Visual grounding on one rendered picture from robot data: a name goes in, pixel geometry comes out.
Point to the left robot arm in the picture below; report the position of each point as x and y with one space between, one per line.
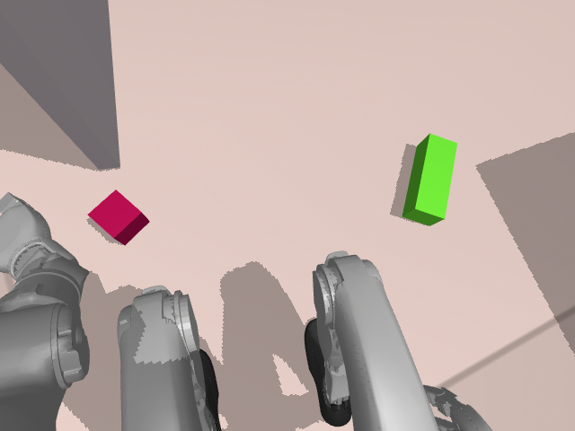
43 348

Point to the left robot foot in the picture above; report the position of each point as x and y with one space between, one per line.
211 389

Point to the left robot hand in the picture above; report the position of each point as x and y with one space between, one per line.
19 223

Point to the right robot foot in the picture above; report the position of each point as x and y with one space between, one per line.
335 415

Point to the right robot hand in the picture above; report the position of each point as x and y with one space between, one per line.
464 417

